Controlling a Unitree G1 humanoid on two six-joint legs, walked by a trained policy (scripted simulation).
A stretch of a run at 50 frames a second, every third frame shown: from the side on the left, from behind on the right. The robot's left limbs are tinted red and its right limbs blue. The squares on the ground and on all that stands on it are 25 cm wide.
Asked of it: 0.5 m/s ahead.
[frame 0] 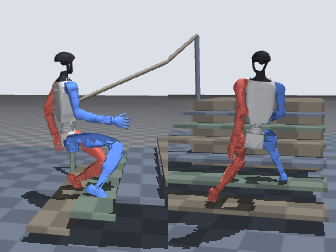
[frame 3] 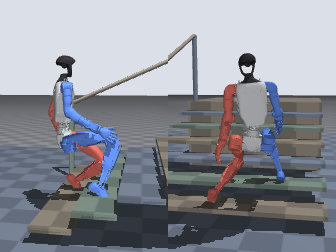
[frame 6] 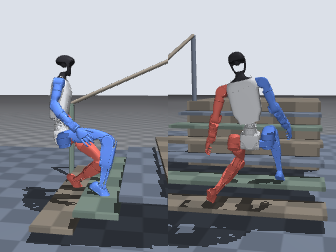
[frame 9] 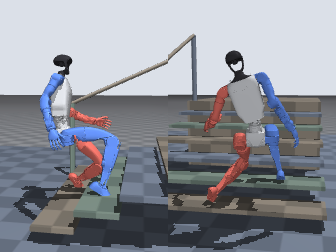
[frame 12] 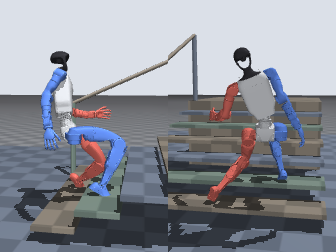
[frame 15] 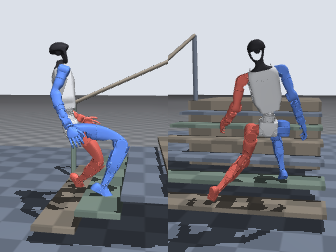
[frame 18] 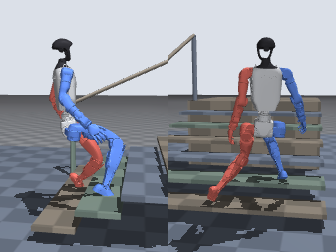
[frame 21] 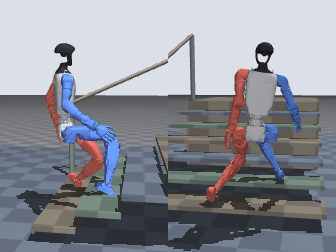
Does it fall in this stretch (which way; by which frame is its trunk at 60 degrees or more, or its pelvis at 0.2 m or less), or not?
no
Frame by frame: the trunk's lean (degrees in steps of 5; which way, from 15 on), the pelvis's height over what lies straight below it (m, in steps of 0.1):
0: 5, 0.5
3: 5, 0.5
6: 15 to its left, 0.6
9: 20 to its left, 0.6
12: 20 to its left, 0.6
15: 15 backward and to its left, 0.6
18: 5, 0.6
21: 10, 0.6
